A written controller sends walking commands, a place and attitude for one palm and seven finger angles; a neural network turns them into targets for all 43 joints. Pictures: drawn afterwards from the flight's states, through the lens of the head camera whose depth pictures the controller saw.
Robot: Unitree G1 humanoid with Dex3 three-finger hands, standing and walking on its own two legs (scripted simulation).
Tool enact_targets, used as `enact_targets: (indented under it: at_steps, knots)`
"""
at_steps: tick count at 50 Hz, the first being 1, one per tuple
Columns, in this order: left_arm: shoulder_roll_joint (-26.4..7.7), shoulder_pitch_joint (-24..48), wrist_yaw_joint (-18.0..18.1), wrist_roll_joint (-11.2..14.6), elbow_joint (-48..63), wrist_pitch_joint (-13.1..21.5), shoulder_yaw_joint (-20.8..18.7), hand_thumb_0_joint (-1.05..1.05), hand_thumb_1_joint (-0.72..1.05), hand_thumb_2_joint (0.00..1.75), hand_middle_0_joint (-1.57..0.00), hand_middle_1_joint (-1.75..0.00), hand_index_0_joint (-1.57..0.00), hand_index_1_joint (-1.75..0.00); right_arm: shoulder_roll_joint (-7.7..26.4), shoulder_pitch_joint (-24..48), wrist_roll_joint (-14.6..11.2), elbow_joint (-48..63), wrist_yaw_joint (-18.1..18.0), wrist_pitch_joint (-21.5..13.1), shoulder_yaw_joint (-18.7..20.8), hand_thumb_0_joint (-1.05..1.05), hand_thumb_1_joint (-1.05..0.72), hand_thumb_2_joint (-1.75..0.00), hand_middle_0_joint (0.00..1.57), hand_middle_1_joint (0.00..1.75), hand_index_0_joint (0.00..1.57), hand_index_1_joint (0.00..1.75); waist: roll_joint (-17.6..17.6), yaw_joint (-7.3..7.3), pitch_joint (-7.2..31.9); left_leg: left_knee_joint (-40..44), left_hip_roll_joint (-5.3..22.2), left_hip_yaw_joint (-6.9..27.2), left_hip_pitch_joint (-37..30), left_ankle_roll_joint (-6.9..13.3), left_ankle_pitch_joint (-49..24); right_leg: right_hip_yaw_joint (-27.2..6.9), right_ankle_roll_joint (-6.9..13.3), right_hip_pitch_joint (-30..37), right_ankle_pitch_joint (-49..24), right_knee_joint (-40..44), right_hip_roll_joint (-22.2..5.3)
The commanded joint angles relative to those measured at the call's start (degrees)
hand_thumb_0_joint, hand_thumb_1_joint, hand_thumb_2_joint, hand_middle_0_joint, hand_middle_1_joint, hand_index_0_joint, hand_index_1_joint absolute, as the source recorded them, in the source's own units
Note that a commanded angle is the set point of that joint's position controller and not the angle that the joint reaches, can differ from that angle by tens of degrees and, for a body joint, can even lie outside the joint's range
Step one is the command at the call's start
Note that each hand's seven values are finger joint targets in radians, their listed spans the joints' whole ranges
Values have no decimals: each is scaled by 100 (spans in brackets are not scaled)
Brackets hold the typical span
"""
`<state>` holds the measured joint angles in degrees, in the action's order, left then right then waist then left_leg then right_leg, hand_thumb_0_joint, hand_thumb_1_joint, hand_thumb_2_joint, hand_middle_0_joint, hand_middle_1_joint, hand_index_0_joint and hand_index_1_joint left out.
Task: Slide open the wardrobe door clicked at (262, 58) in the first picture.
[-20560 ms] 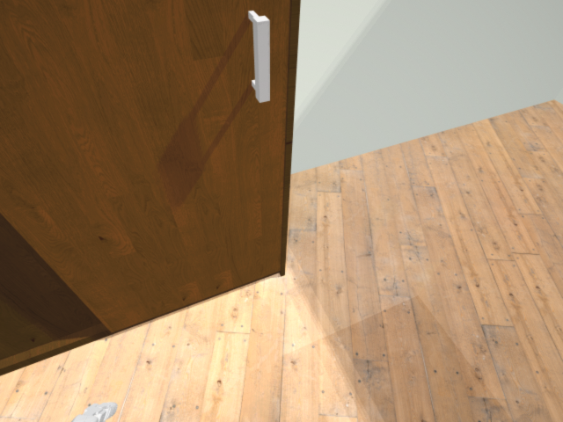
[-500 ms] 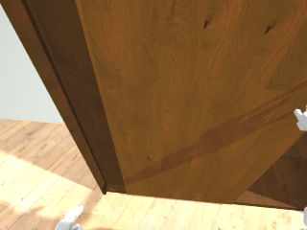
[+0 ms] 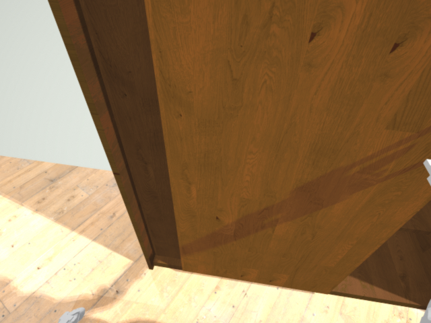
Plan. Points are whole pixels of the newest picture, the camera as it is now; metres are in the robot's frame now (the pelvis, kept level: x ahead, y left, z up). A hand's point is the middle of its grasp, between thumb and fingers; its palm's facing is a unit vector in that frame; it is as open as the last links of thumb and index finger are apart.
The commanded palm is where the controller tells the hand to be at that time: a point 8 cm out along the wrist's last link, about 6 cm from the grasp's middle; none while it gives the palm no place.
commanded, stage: stop walking and hold the door there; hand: right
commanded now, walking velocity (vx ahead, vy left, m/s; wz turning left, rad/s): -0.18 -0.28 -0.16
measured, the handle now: out of the picture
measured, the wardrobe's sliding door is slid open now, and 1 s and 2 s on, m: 0.47 0.47 0.47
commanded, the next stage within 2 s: loosen the grip on the handle in 1.42 s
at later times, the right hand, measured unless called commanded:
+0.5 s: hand out of the picture +0.36 -0.37 +0.17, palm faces +0.46 +0.86 -0.21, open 6.7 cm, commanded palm +0.33 -0.39 +0.15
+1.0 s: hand out of the picture +0.36 -0.37 +0.17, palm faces +0.45 +0.86 -0.22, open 6.5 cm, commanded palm +0.33 -0.39 +0.15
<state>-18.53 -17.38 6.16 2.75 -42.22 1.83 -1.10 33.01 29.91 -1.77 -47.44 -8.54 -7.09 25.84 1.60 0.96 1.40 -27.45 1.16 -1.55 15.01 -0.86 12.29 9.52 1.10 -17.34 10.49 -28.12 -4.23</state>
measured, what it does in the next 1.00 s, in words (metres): steps on the spot: left foot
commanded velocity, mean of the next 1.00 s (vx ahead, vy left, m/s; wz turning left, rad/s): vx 0.00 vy -0.04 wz -0.04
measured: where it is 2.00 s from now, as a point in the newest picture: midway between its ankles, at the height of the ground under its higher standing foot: outside the picture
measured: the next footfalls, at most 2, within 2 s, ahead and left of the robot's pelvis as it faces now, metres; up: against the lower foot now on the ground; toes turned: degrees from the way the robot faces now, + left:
left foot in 0.60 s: -0.08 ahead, +0.03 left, +0.00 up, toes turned +4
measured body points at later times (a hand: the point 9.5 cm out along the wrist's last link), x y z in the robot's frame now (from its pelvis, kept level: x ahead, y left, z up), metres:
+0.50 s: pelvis -0.05 -0.08 +0.00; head -0.02 -0.08 +0.45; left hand +0.10 +0.14 -0.11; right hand +0.33 -0.41 +0.18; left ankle -0.10 +0.04 -0.70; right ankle +0.02 -0.14 -0.74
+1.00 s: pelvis -0.06 -0.07 +0.00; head -0.06 -0.07 +0.45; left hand +0.00 +0.22 -0.11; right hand +0.33 -0.41 +0.18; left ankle -0.12 +0.03 -0.74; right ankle +0.02 -0.14 -0.74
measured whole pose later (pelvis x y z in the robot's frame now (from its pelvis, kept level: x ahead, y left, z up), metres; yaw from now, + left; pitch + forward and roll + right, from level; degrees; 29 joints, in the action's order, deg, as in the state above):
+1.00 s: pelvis -0.06 -0.07 +0.00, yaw +2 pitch +1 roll +1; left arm -18.8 -18.6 5.5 2.2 -41.9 1.2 -0.2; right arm 32.2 38.8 -2.0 -53.2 -5.4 -6.3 19.0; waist 1.6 1.5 1.1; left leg -25.5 -1.4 -2.9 8.1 1.4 18.5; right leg 10.8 4.4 -19.8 6.3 -24.6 -0.9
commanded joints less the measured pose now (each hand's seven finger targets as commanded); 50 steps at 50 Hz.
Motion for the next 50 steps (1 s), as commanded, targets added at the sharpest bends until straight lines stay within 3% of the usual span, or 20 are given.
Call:
enact_targets:
  at_steps: [1, 3, 5, 8, 10, 11, 12, 14, 15, 17, 19, 22, 26, 28, 31, 34, 38, 41, 45, 50]
  knots:
    - [-795, 444, 54, -18, 742, 172, -300, 0, 90, 90, -20, -30, -20, -30, 1688, 1808, 204, 1100, 43, -408, 3, 0, -90, -90, 45, 140, 45, 140, 16, -58, 1225, 495, 918, 801, -54, 224, -1385, -541, -89, 772, -714, -89, -299]
    - [-802, 445, 44, -2, 711, 48, -324, 0, 90, 90, -20, -30, -20, -30, 1816, 1775, 219, 959, 15, -355, 15, 0, -90, -90, 45, 140, 45, 140, -237, -52, 1257, 501, 1465, 1145, -300, 410, -2337, -523, -197, 483, -672, -545, -137]
    - [-819, 560, 21, -5, 747, -10, -354, 0, 90, 90, -20, -30, -20, -30, 1908, 1887, 220, 919, 37, -327, 128, 0, -90, -90, 45, 140, 45, 140, -760, -112, 1254, 539, 1980, 1442, -479, 664, -2928, -717, -260, 62, 526, -1113, 81]
    - [-728, 651, 20, -3, 717, -4, -290, 0, 90, 90, -20, -30, -20, -30, 1721, 2108, 180, 1185, 82, -244, 2, 0, -90, -90, 45, 140, 45, 140, -1072, -106, 1145, 300, 2268, 1280, -689, 741, -3131, -948, -255, -159, 1090, -819, 114]
    - [-679, 738, 43, -13, 697, -28, -255, 0, 90, 90, -20, -30, -20, -30, 1651, 2141, 188, 1266, 82, -231, -14, 0, -90, -90, 45, 140, 45, 140, -1059, -50, 1207, -126, 1826, 553, -310, 370, -2914, -692, -267, 551, -468, -49, 68]
    - [-724, 808, 53, -10, 748, -54, -295, 0, 90, 90, -20, -30, -20, -30, 1527, 2144, 182, 1425, 103, -265, -133, 0, -90, -90, 45, 140, 45, 140, -654, -84, 1206, -265, 1461, 283, -53, 170, -2574, -637, -221, 881, -1473, 49, -123]
    - [-768, 810, 46, 6, 772, -122, -324, 0, 90, 90, -20, -30, -20, -30, 1327, 2064, 166, 1425, 148, -305, -370, 0, -90, -90, 45, 140, 45, 140, -69, -89, 1074, -322, 1133, 97, 183, 26, -1639, -774, -94, 1012, -1665, 173, -453]
    - [-631, 991, -49, -11, 1013, -94, -173, 0, 90, 90, -20, -30, -20, -30, 520, 2424, 123, 1858, 229, -482, -897, 0, -90, -90, 45, 140, 45, 140, 1177, -38, 1216, -2142, 266, -383, 576, -111, 1511, -1868, 325, 886, -2202, 919, -1136]
    - [-568, 1000, -82, -20, 1050, -17, -146, 0, 90, 90, -20, -30, -20, -30, 397, 2568, 134, 2061, 233, -563, -987, 0, -90, -90, 45, 140, 45, 140, 1454, -103, 1208, -3017, 183, -301, 741, -39, 2249, -2007, 586, 762, -1895, 1096, -1273]
    - [-631, 650, -40, 30, 790, 117, -210, 0, 90, 90, -20, -30, -20, -30, 770, 2568, 34, 1889, 185, -565, -687, 0, -90, -90, 45, 140, 45, 140, 695, -82, 1550, -3243, 159, -133, 1026, -70, 1891, -2117, 719, 1437, -2185, 815, -1305]
    - [-608, 602, -63, 11, 747, 203, -173, 0, 90, 90, -20, -30, -20, -30, 528, 2774, 72, 1813, 250, -449, -986, 0, -90, -90, 45, 140, 45, 140, 413, -20, 1505, -3015, 128, -91, 1066, -98, 1712, -2054, 692, 1609, -1873, 890, -1253]
    - [-526, 551, -56, -39, 756, 278, -39, 0, 90, 90, -20, -30, -20, -30, 583, 2855, 56, 1621, 299, -312, -1009, 0, -90, -90, 45, 140, 45, 140, 719, -35, 1476, -2102, 42, -62, 727, -50, 1541, -1982, 538, 1678, -726, 1202, -1160]
    - [-512, 478, -86, -143, 792, 326, 37, 0, 90, 90, -20, -30, -20, -30, 627, 3048, 54, 1535, 333, -241, -1048, 0, -90, -90, 45, 140, 45, 140, 850, -91, 1645, -266, -196, -242, -238, 144, 1386, -1831, -41, 1655, 114, 1601, -955]
    - [-573, 448, -102, -173, 808, 282, 20, 0, 90, 90, -20, -30, -20, -30, 822, 2909, 63, 1299, 383, -241, -886, 0, -90, -90, 45, 140, 45, 140, 525, -122, 1692, 684, -6, -8, -824, 334, 830, -1550, -294, 1385, -48, 1202, -772]
    - [-621, 417, -114, -225, 905, 273, -34, 0, 90, 90, -20, -30, -20, -30, 875, 3045, 76, 1310, 463, -222, -888, 0, -90, -90, 45, 140, 45, 140, 98, 14, 1574, 781, 649, 601, -202, 629, 498, -1086, -517, 1610, -596, 470, -436]
    - [-693, 374, -78, -39, 860, 236, -89, 0, 90, 90, -20, -30, -20, -30, 949, 2919, 74, 1074, 453, -156, -744, 0, -90, -90, 45, 140, 45, 140, -256, -7, 1723, 292, 347, 284, -113, 212, -94, -1357, 84, 1731, -1136, 378, -693]
    - [-736, 366, -20, -90, 772, 221, -61, 0, 90, 90, -20, -30, -20, -30, 770, 2874, 10, 834, 419, -136, -887, 0, -90, -90, 45, 140, 45, 140, 800, -52, 1350, -12, -14, 86, 96, 228, 1183, -2123, -50, 1510, 360, 1469, -1079]
    - [-752, 282, 6, -106, 742, 213, -79, 0, 90, 90, -20, -30, -20, -30, 692, 2827, 24, 656, 370, -184, -980, 0, -90, -90, 45, 140, 45, 140, 638, -72, 1187, 296, 9, 52, -284, 330, 1164, -1784, -281, 1071, 1050, 1734, -898]
    - [-795, 184, 20, -79, 733, 172, -131, 0, 90, 90, -20, -30, -20, -30, 891, 2769, 74, 421, 394, -197, -870, 0, -90, -90, 45, 140, 45, 140, 38, 4, 1220, 841, 503, 458, -42, 414, 786, -1233, -146, 1281, -58, 824, -625]
    - [-843, 95, 19, -34, 699, 133, -168, 0, 90, 90, -20, -30, -20, -30, 1024, 2762, 89, 361, 431, -234, -788, 0, -90, -90, 45, 140, 45, 140, 277, 66, 1275, 604, 479, 401, 226, 242, 63, -1273, 29, 1599, -1113, 425, -726]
